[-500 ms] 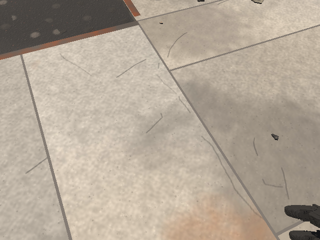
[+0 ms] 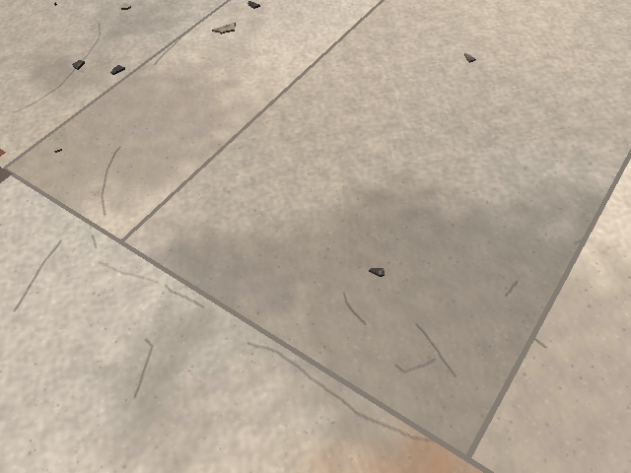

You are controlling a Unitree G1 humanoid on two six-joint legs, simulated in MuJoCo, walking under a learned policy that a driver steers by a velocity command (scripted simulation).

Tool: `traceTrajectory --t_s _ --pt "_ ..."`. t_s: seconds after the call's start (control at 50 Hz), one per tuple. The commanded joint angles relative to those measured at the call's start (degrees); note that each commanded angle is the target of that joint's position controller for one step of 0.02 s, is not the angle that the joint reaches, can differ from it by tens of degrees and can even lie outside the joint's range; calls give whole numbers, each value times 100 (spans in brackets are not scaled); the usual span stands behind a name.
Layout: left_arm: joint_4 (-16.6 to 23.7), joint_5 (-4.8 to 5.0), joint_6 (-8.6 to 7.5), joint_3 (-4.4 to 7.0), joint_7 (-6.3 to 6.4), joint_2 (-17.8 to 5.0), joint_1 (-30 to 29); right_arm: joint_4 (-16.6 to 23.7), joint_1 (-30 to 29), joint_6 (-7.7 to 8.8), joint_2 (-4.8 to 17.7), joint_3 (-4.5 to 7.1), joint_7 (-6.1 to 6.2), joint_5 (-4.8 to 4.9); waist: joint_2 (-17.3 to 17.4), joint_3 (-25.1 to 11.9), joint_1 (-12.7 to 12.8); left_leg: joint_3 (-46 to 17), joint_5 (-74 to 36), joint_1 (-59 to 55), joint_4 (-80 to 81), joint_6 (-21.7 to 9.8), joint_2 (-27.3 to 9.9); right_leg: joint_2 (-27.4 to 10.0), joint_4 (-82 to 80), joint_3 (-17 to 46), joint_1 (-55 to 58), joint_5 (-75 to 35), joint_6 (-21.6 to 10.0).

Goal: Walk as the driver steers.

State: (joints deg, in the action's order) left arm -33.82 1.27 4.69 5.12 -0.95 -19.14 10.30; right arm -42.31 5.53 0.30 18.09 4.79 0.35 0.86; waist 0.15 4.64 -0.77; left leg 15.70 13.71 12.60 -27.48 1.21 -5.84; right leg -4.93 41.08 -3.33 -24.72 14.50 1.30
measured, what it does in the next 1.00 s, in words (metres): walks ahead: right foot, then left foot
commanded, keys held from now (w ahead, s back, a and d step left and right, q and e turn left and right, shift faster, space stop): e+shift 0.14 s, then q+shift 0.20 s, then w+q+shift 0.44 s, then w+e+shift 0.22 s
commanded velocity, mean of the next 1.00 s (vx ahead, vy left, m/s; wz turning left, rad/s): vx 0.45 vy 0.00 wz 0.12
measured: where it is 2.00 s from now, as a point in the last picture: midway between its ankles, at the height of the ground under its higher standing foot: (254, 176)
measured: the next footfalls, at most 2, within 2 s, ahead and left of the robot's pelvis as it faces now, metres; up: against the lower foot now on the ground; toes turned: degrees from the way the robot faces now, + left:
right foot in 0.02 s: +0.09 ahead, -0.11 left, +0.00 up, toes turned -6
left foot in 0.60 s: +0.11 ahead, +0.13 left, +0.00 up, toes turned +6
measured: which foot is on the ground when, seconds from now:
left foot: down 0.00-0.02, up 0.04-0.58, down 0.60-1.00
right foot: up 0.00-0.00, down 0.02-0.60, up 0.62-1.00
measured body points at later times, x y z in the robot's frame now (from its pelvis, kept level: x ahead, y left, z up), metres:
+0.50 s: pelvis +0.07 +0.00 +0.00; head +0.07 +0.01 +0.45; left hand +0.27 +0.23 -0.09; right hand +0.13 -0.30 -0.10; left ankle +0.05 +0.12 -0.70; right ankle +0.05 -0.11 -0.73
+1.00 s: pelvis +0.35 +0.09 -0.02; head +0.40 +0.12 +0.42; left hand +0.60 +0.35 -0.07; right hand +0.35 -0.19 -0.13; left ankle +0.07 +0.13 -0.73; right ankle +0.60 +0.03 -0.71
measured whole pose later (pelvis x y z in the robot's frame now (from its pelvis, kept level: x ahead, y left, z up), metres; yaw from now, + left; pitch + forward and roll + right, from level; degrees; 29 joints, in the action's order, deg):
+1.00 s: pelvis +0.35 +0.09 -0.02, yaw +12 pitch +4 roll -4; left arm -33.7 2.1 -7.1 2.1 -4.7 -14.9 -4.9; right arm -47.8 30.1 3.8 14.5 1.2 1.3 0.2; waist 0.5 1.9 -6.0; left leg -6.1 27.1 -15.9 -8.8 -4.5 -0.6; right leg 2.5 27.9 -5.8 -39.1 -3.9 -3.8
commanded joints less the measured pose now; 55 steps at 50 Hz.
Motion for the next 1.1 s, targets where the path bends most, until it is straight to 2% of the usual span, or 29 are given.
traceTrajectory --t_s 0.02,0.04,0.06,0.08,0.12,0.14,0.22,0.3,0.34,0.4,0.44,0.5,0.56,0.6,0.62,0.64,0.66,0.68,0.72,0.78,0.82,0.86,0.92,0.98,1.02,1.04,1.06,1.08,1.1 --pt "265 -54 19 275 9 -612 650 235 -129 63 676 221 -83 124 143 -931 375 -529 -1234 -161 -401 -466 -1113 275 -1133 -1 1339 -866 -488" --pt "276 -72 -14 515 143 -1416 1014 268 95 47 483 177 -119 -39 -1437 -898 381 -48 398 1098 -2136 88 -409 -672 -1738 1576 2323 -3334 -1032" --pt "486 -218 -133 523 153 -1828 782 681 -270 32 336 86 -74 -217 -2238 -1099 265 -831 2565 2725 -3582 423 495 -1600 -1983 3658 2713 -3346 -2199" --pt "536 -255 -308 445 66 -1494 751 662 -617 13 638 164 -25 -219 -1215 -1352 565 -1730 2409 2912 -4237 332 489 -1530 -2154 3405 2620 -2829 -2243" --pt "472 -77 -442 355 99 -1233 372 584 -515 30 609 183 72 -104 -555 -1029 218 -2035 1408 2966 -3975 127 364 -979 -2130 2673 2278 -2037 -1657" --pt "544 2 -397 289 158 -1072 64 540 -424 34 707 212 118 -163 -591 -986 94 -2093 1074 2867 -3709 135 337 -857 -2090 2509 2085 -1989 -1493" --pt "611 -195 -378 22 264 -600 -268 120 184 -40 538 132 53 -69 -573 -1447 6 -1765 514 1933 -3409 399 366 -671 -1912 1651 1830 -3020 -1421" --pt "295 -351 -427 -196 212 -169 -369 39 219 -106 188 -77 -39 -37 -766 -1239 139 -1698 207 824 -1928 405 92 -574 -2100 1204 1294 -1839 -1330" --pt "130 -393 -433 -130 163 -442 -380 140 114 -134 492 -22 -49 7 -879 -840 257 -1576 386 720 -1721 328 178 -712 -2228 1321 1042 -1048 -1409" --pt "-75 -180 -463 89 147 -1035 5 309 118 -90 767 25 -67 139 -1076 -462 506 -1413 1004 1594 -1892 -41 234 -1209 -2914 2229 1364 2465 -1445" --pt "-198 -85 -594 80 179 -887 129 346 81 -15 636 -2 -104 158 -909 -189 507 -1585 1265 2303 -1975 -316 29 -1535 -3100 2606 1895 2822 -1418" --pt "-233 3 -768 113 175 -756 -87 259 371 104 414 -37 -175 155 -605 -227 278 -1562 1275 2127 -1701 -617 -168 -1534 -3183 2084 2115 2139 -1224" --pt "-98 26 -778 130 85 -672 -799 -76 1262 114 276 -28 -202 178 -328 -443 -316 -910 572 556 -897 -724 101 -1057 -2849 907 1272 1825 -920" --pt "24 -66 -794 51 94 -290 -1176 -685 2693 137 433 102 -159 103 530 -552 -862 -718 562 -1074 -444 -817 602 -348 -922 -196 118 1643 -547" --pt "229 -157 -847 -108 61 198 -1474 -754 3436 202 923 244 -116 53 1833 -423 -1113 -2890 1698 -1923 274 -1409 -434 243 1879 -685 -1554 1471 -154" --pt "632 -43 -1036 -201 -10 377 -1648 -354 3116 402 1130 170 -219 17 2040 -242 -787 -6054 2715 -2341 1601 -2274 -1123 1058 2907 344 -3379 1796 -55" --pt "636 128 -1237 -160 -108 9 -1629 -87 2623 494 954 158 -246 -21 1096 -192 -704 -6292 3105 -2615 1871 -2376 -1469 594 3232 878 -3980 1400 -179" --pt "572 129 -1356 -129 -156 -174 -1555 32 2414 533 829 116 -233 -13 614 -180 -560 -5891 2641 -2585 1710 -2224 -1379 402 3021 911 -3950 884 -249" --pt "423 -113 -1435 -84 -140 -265 -1459 108 2351 461 682 32 -166 42 106 -98 -402 -5020 1870 -2099 1645 -1961 -1007 248 2196 857 -3342 247 -187" --pt "426 -89 -1365 -51 -198 -254 -1667 168 2351 347 453 -80 43 66 365 162 -319 -4130 769 -1377 1816 -1709 -536 428 889 679 -2553 -612 70" --pt "397 -73 -1322 -166 -255 40 -1882 116 2274 309 446 -108 164 34 602 286 -383 -3176 -116 -798 1941 -1468 -177 606 -61 228 -1870 -1581 146" --pt "457 -21 -1297 -251 -314 243 -2268 -64 2579 324 391 -139 195 28 753 432 -622 -2804 -464 -438 2273 -1341 -213 652 -607 -30 -1253 -2243 72" --pt "530 88 -1285 -235 -365 139 -2540 -307 2774 401 365 -172 138 54 869 579 -704 -2393 -1270 -1105 2310 -1157 -376 602 -1267 -171 -1281 -2312 -247" --pt "578 109 -1280 -129 -387 -114 -2301 -487 2749 407 616 -129 108 -104 1101 -65 -376 -1913 -5352 -2072 1386 -903 -544 1006 -1219 -566 -708 -1799 -687" --pt "239 231 -1128 64 -299 -504 -795 -478 2532 318 789 -72 154 -331 1301 -1050 492 -1666 -7922 -2182 -359 -791 -666 1316 -748 -698 863 -1314 -963" --pt "-161 246 -1004 161 -214 -689 699 -319 1965 283 933 -38 173 -377 1033 -1601 1306 -1443 -8155 -1262 -2024 -618 -589 1056 -788 -357 2599 -1517 -1144" --pt "-493 125 -905 177 -136 -850 1892 -8 1681 331 553 -109 170 -486 -285 -2226 1426 -1615 -4197 913 -4451 -446 35 247 -388 1310 4786 39 -1521" --pt "-617 81 -1039 188 -215 -979 1878 108 2433 541 -38 -337 27 -124 -2247 -3077 701 -2391 1225 2812 -6166 -71 1092 -1188 -1688 5251 6081 2487 -2701" --pt "-580 -37 -1019 138 -110 -456 1702 259 1665 766 546 -255 -64 78 -1409 -2439 1067 -2720 780 3361 -6173 -334 791 -935 -2451 5531 5684 3000 -2324"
